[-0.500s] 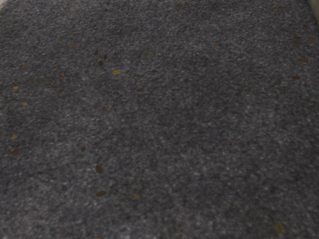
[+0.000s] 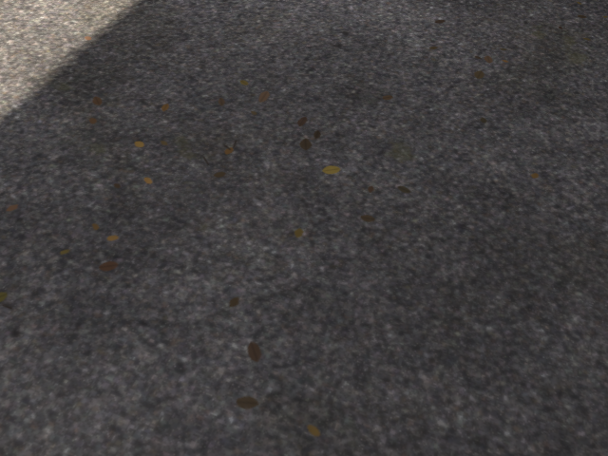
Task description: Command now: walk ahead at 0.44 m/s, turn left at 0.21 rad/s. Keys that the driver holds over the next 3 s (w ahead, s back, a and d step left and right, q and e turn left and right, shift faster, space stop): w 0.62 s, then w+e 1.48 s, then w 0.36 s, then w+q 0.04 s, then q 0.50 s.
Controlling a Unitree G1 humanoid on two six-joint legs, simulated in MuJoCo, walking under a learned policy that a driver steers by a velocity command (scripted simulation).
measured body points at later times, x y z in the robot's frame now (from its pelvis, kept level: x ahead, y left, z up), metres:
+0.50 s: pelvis +0.28 -0.03 +0.00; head +0.30 -0.04 +0.45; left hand +0.32 +0.24 -0.13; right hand +0.37 -0.29 -0.14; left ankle +0.26 +0.11 -0.66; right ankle +0.30 -0.09 -0.75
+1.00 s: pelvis +0.56 +0.03 +0.00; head +0.59 +0.04 +0.45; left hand +0.64 +0.29 -0.15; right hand +0.62 -0.25 -0.12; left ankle +0.60 +0.11 -0.75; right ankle +0.51 -0.10 -0.66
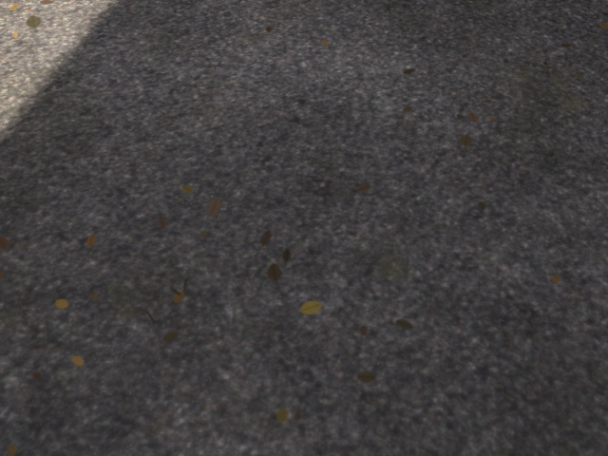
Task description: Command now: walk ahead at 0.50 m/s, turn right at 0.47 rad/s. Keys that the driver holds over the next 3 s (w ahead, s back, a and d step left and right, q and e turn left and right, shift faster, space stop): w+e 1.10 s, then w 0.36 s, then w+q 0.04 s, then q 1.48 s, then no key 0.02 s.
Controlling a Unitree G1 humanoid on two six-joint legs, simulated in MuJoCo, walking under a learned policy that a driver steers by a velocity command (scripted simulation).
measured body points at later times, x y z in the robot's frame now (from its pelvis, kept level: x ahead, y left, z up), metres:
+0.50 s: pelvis +0.26 -0.07 -0.01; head +0.29 -0.09 +0.44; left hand +0.43 +0.16 -0.13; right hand +0.26 -0.35 -0.14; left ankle +0.23 +0.09 -0.65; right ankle +0.28 -0.12 -0.74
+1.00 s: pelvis +0.54 -0.13 -0.01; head +0.57 -0.14 +0.44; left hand +0.72 +0.09 -0.14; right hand +0.54 -0.44 -0.10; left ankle +0.64 -0.08 -0.74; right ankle +0.37 -0.15 -0.66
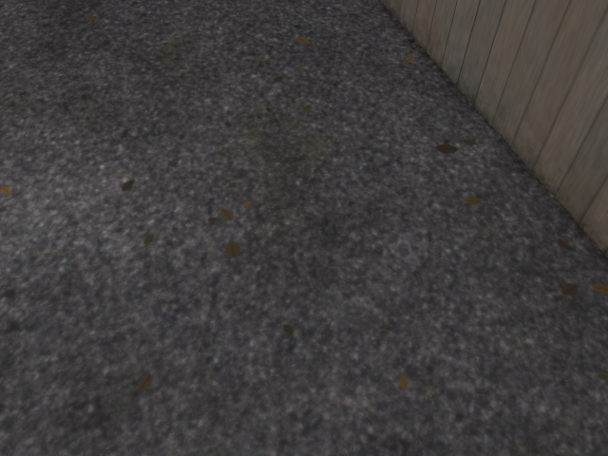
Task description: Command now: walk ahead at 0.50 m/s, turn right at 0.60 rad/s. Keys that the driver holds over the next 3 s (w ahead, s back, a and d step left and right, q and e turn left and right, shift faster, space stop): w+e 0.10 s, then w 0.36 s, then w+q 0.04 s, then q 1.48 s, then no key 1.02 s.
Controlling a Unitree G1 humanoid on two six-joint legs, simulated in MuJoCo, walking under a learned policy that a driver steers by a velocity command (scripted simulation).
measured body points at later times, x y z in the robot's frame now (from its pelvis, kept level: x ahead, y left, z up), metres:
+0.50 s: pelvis +0.25 -0.06 +0.00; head +0.28 -0.08 +0.45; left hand +0.45 +0.15 -0.10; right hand +0.21 -0.31 -0.14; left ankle +0.15 +0.09 -0.64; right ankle +0.29 -0.14 -0.73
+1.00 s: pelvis +0.42 -0.07 +0.00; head +0.46 -0.05 +0.44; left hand +0.50 +0.19 -0.14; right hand +0.54 -0.33 -0.12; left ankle +0.50 -0.01 -0.73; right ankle +0.35 -0.18 -0.64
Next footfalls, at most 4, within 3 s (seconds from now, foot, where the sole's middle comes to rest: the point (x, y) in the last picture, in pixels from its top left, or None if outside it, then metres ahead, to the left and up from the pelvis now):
0.38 right None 0.33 -0.14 -0.77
0.88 left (327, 424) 0.54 0.00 -0.77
1.36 right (415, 440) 0.52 -0.20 -0.77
1.82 left None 0.39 0.00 -0.77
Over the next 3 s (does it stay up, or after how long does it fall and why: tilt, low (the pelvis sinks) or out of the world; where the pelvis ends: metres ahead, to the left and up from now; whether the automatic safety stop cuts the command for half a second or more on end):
stays up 0.45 -0.10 0.01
